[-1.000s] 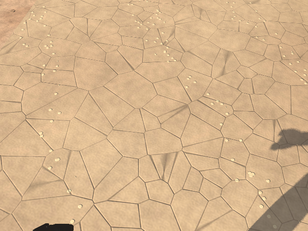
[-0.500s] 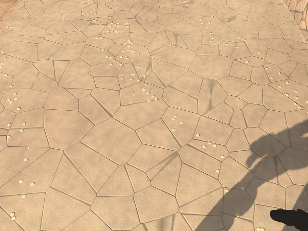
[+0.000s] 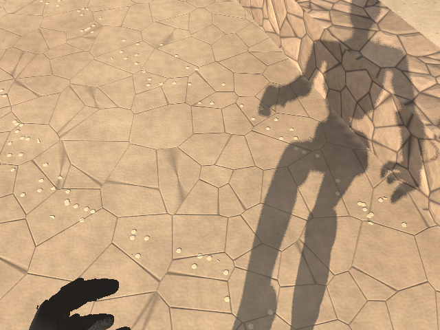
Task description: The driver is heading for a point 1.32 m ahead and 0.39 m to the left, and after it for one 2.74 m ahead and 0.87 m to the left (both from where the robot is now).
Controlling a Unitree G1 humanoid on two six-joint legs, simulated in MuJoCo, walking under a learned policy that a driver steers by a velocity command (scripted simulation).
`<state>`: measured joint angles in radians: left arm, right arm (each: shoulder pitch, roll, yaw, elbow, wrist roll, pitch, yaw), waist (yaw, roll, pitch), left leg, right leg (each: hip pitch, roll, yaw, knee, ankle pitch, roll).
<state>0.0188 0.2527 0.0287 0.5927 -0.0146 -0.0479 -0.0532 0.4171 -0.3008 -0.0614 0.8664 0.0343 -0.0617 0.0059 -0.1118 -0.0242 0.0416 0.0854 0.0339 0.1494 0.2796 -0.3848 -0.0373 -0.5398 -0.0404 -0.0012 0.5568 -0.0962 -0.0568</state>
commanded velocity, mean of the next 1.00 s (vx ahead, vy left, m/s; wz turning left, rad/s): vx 0.50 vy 0.00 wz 0.46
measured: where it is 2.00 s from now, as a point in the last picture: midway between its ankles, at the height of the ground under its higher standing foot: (131, 234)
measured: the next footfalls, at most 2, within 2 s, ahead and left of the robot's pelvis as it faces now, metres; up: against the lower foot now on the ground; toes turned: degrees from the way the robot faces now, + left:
right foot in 0.02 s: +0.18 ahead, -0.12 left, +0.00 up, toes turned -1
left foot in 0.56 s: +0.44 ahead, +0.17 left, +0.00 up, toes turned +19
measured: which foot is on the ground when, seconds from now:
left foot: down 0.00-0.02, up 0.04-0.54, down 0.56-1.00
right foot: up 0.00-0.00, down 0.02-0.56, up 0.58-1.00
